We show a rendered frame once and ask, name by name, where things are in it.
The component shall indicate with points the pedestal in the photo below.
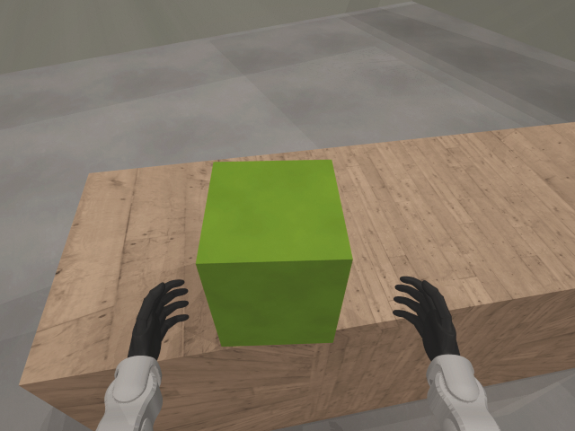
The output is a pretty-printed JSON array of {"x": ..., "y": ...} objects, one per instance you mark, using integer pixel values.
[{"x": 488, "y": 218}]

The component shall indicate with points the right robot hand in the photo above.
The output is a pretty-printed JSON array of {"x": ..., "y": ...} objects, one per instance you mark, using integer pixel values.
[{"x": 434, "y": 321}]

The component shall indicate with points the left robot forearm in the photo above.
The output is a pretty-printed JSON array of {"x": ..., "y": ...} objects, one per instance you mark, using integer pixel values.
[{"x": 133, "y": 400}]

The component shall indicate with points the left robot hand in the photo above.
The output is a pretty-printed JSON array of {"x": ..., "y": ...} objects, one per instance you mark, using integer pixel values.
[{"x": 151, "y": 325}]

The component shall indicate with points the carton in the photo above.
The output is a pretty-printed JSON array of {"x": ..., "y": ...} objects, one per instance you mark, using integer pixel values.
[{"x": 274, "y": 255}]

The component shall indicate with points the right robot forearm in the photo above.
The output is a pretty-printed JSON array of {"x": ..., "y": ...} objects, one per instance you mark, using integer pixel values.
[{"x": 456, "y": 397}]

